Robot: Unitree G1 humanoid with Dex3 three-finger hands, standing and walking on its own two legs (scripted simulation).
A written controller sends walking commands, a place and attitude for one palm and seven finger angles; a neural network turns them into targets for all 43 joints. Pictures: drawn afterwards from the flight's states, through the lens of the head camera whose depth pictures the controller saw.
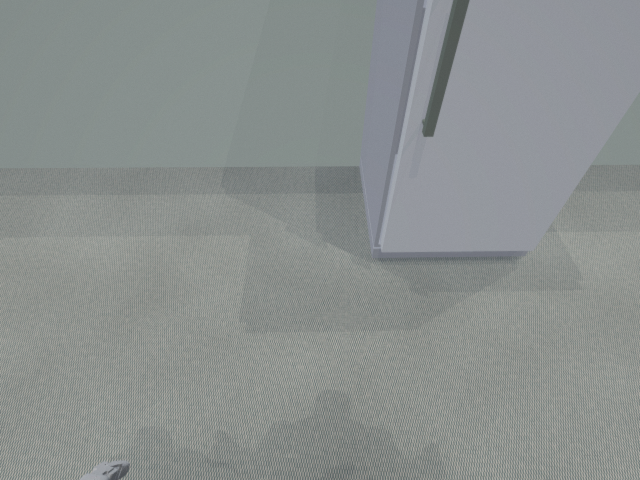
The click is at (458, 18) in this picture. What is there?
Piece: fridge door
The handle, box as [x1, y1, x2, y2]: [422, 0, 469, 136]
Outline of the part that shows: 469,0 453,0 426,116 422,120 422,132 424,136 432,136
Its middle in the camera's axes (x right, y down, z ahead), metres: +0.28 -0.43 +0.89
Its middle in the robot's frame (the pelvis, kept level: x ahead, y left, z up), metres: +0.98 -0.24 +0.09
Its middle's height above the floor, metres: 0.86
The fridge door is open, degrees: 0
